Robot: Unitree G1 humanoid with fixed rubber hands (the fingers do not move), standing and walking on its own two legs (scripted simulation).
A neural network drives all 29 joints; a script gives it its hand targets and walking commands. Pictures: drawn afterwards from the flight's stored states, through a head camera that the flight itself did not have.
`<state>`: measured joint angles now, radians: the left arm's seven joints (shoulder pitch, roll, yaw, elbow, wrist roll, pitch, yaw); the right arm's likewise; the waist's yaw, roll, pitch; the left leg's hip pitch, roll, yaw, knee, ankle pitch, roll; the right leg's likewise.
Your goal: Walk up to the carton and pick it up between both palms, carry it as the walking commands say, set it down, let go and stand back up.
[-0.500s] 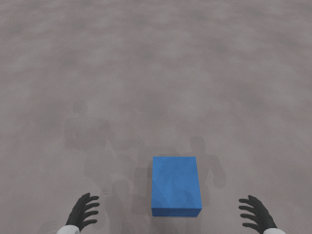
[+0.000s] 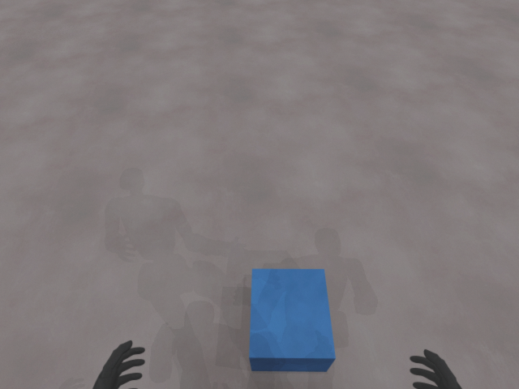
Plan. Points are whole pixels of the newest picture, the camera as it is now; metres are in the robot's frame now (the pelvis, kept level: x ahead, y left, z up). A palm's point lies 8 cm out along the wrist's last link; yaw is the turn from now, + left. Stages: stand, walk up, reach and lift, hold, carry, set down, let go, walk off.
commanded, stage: stand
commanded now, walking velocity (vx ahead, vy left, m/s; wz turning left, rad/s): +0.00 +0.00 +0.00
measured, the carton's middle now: (288, 319) +0.44 -0.07 -0.67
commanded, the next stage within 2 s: none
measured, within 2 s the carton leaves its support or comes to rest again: neither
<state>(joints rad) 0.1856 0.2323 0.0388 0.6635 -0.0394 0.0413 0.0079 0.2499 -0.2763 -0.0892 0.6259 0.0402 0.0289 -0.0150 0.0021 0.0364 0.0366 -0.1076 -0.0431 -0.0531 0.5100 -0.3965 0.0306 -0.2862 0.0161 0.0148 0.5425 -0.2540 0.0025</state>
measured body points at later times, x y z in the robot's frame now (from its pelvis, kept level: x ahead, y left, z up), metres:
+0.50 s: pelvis -0.02 -0.01 +0.00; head -0.02 -0.02 +0.45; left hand +0.13 +0.25 -0.09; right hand +0.11 -0.29 -0.10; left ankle -0.08 +0.10 -0.73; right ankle +0.02 -0.12 -0.73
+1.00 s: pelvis -0.03 -0.01 +0.00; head -0.03 -0.02 +0.45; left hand +0.11 +0.25 -0.10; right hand +0.09 -0.29 -0.11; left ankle -0.08 +0.10 -0.73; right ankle +0.02 -0.12 -0.73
